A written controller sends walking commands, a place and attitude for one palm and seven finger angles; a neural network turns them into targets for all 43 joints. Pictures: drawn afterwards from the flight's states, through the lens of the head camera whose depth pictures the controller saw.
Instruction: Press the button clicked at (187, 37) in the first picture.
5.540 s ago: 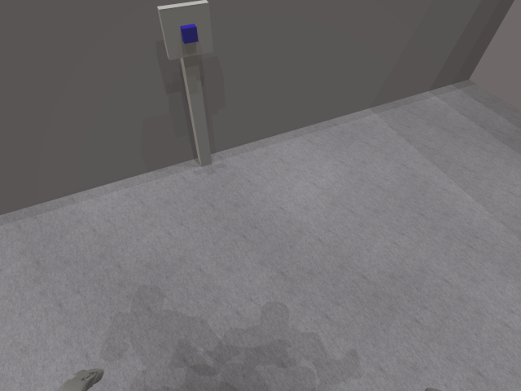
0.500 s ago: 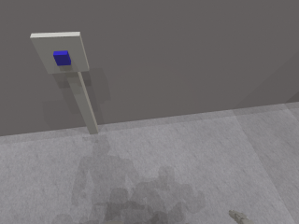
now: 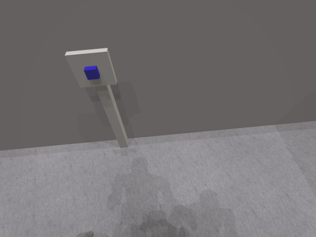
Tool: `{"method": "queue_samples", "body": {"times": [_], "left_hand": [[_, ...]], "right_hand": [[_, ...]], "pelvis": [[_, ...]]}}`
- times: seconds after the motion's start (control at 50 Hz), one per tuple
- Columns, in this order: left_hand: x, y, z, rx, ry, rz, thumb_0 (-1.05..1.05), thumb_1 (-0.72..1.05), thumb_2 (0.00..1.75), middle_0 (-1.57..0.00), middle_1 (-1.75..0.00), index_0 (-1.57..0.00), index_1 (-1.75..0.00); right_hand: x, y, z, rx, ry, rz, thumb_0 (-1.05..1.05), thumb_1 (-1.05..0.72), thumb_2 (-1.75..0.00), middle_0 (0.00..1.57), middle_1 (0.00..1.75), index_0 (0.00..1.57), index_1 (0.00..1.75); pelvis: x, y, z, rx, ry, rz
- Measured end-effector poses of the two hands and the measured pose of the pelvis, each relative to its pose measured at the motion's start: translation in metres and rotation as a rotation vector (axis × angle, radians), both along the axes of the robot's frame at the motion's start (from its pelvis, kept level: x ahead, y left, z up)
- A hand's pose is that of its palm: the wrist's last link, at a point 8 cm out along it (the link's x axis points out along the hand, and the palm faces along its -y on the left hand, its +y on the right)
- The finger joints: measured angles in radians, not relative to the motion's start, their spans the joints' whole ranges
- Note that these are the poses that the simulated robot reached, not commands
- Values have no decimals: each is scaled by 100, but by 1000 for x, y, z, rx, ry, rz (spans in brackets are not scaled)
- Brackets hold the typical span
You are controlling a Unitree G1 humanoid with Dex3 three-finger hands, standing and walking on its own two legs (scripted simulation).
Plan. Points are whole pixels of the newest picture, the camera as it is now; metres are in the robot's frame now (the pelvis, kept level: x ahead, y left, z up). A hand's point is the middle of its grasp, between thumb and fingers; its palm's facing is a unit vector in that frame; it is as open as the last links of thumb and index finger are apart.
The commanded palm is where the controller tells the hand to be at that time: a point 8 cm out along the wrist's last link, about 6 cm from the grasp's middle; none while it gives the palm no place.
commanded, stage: take the last steps up to it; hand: left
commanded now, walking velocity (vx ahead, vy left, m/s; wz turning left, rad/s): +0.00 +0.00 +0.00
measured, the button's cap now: (92, 72) +0.78 +0.33 -0.04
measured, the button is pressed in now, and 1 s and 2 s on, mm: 0 0 0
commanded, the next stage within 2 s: come to a stop and stand still in 1.14 s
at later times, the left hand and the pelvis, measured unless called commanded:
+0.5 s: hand out of the picture -0.10 +0.22 -0.17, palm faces +0.21 -0.96 -0.18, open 7.4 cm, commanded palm none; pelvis +0.03 +0.06 +0.00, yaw +5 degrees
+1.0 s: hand (96, 181) +0.32 +0.24 -0.16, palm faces +0.00 -0.98 -0.21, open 7.4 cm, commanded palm none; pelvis +0.20 +0.05 -0.02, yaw +3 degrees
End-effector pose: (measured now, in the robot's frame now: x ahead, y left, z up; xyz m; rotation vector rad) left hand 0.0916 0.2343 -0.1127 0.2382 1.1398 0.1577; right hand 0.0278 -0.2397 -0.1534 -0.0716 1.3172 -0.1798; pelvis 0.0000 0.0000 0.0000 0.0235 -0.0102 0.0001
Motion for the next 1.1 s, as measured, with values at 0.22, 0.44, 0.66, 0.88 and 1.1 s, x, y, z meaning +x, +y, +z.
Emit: {"method": "queue_samples", "body": {"times": [0.22, 0.44, 0.66, 0.88, 1.1], "left_hand": [[-73, -5, 7, -10, 74, 142, 0, 92, 90, -21, -30, -21, -30], [-184, 18, -13, -102, 373, 308, 0, 90, 90, -21, -30, -20, -30], [-96, 68, -29, -145, 337, 220, 1, 91, 90, -20, -30, -20, -30], [119, 80, -18, -90, 42, 71, 1, 91, 90, -20, -30, -20, -30], [233, 39, -20, -65, -41, 25, 0, 91, 90, -20, -30, -20, -30]], "right_hand": [[1, -14, 11, -3, 58, 97, 0, -91, -90, 20, 30, 20, 29], [96, 44, 30, -39, -89, 241, 0, -91, -90, 19, 30, 19, 29], [97, 91, 35, -86, -105, 136, -2, -95, -90, 20, 30, 20, 30], [32, 105, 19, -7, 231, 2, 0, -92, -90, 20, 30, 20, 30], [106, 79, -1, 46, 313, -29, 0, -91, -90, 20, 30, 20, 30]], "pelvis": [[-2, -8, 13, 17, -5, 72], [22, 37, 10, -12, 7, 98], [68, 83, 10, -26, -19, 71], [140, 78, 4, 1, -14, 57], [226, 44, -9, -18, -19, 61]]}}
